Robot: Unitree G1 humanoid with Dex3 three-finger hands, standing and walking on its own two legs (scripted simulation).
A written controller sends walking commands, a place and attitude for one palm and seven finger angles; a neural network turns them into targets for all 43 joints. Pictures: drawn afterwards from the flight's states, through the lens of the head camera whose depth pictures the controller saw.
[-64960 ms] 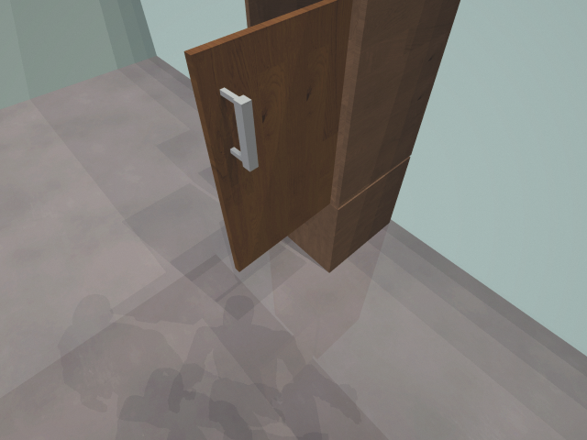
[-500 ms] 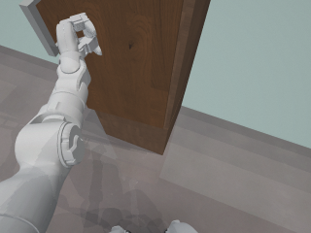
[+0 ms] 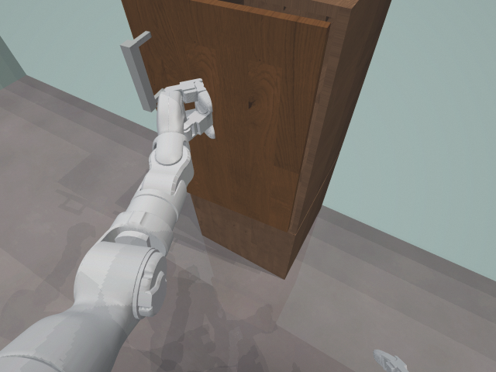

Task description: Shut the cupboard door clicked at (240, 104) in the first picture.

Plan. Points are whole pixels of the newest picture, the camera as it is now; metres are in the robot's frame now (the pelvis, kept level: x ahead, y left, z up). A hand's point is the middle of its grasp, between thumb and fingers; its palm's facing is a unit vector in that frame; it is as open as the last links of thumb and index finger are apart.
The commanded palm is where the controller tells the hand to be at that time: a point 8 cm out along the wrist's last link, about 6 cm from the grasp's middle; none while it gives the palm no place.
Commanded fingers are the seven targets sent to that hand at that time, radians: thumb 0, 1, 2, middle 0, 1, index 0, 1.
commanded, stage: draw the hand back to the body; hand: left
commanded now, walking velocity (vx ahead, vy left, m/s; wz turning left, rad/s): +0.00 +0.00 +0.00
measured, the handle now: (147, 73) +0.64 +0.17 +0.13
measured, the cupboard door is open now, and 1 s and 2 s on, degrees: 5 5 5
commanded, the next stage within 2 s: step back with the hand held close in 1.56 s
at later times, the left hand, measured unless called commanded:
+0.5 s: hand (138, 167) +0.37 +0.13 +0.17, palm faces +0.05 -1.00 -0.02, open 3.1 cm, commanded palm +0.32 +0.19 +0.17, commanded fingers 0.00 0.90 0.90 -1.11 -1.29 -1.11 -1.29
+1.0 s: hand (6, 258) +0.24 +0.25 +0.18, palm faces +0.33 -0.89 -0.32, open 4.7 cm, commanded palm +0.19 +0.29 +0.19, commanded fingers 0.00 0.90 0.90 -0.42 -0.54 -0.42 -0.54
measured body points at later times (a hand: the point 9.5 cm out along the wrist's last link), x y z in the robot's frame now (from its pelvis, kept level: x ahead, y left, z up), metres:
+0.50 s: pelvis +0.00 +0.00 +0.02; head -0.02 -0.03 +0.47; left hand +0.36 +0.19 +0.17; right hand +0.12 -0.26 -0.09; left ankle +0.01 +0.13 -0.71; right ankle -0.03 -0.09 -0.71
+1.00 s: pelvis +0.00 +0.02 +0.03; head -0.02 -0.01 +0.48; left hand +0.22 +0.29 +0.19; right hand +0.19 -0.18 -0.06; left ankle +0.01 +0.13 -0.71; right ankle -0.03 -0.09 -0.71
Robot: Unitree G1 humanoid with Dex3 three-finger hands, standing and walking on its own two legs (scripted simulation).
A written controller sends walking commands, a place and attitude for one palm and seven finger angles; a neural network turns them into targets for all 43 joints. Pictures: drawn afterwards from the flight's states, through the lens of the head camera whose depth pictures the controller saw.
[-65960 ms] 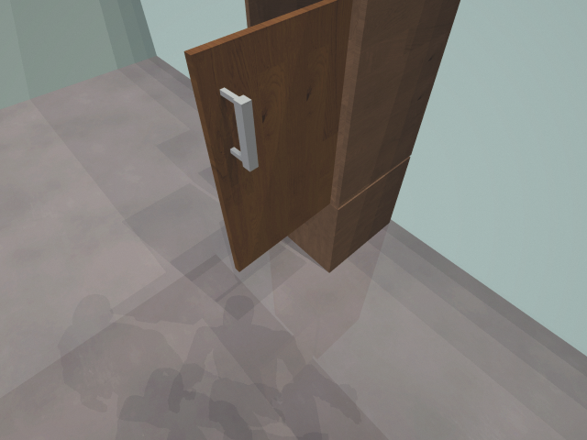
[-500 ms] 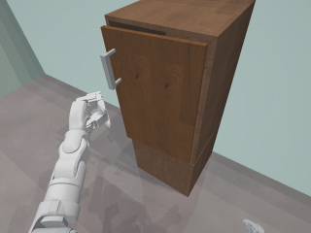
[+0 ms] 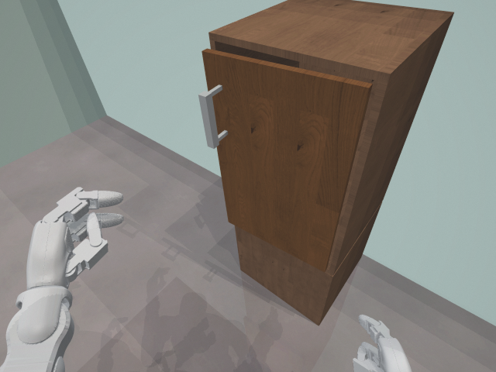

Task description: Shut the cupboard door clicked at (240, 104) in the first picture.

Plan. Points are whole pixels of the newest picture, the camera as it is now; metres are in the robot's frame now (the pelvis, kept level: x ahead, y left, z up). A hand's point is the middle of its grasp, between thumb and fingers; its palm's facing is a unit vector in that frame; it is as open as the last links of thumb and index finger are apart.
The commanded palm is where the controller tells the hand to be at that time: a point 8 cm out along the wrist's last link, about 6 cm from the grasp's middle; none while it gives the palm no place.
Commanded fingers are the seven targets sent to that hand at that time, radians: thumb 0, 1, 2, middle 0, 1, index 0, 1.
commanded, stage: draw the hand back to the body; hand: left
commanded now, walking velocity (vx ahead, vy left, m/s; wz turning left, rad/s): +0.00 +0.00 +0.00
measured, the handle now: (215, 117) +0.64 +0.15 +0.10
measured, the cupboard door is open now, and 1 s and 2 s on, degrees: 5 5 5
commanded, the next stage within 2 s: step back with the hand held close in 0.56 s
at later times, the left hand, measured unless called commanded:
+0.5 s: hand (56, 270) +0.19 +0.27 +0.15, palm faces +0.46 -0.80 -0.38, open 7.4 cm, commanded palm +0.14 +0.30 +0.17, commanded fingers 0.00 0.90 0.90 -0.20 -0.30 -0.20 -0.30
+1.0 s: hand (56, 266) +0.20 +0.27 +0.15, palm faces +0.35 -0.79 -0.50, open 7.4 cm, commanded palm +0.13 +0.31 +0.17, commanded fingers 0.00 0.90 0.90 -0.20 -0.30 -0.20 -0.30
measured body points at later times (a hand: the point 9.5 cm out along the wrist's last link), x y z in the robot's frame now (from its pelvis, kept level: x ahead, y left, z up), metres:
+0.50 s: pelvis +0.00 +0.00 +0.00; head -0.02 -0.02 +0.45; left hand +0.16 +0.31 +0.17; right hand +0.20 -0.22 -0.08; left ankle +0.00 +0.11 -0.74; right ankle -0.03 -0.11 -0.74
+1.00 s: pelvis -0.01 +0.02 +0.00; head -0.01 -0.01 +0.44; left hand +0.17 +0.31 +0.18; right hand +0.16 -0.24 -0.09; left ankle +0.01 +0.11 -0.74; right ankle -0.03 -0.11 -0.74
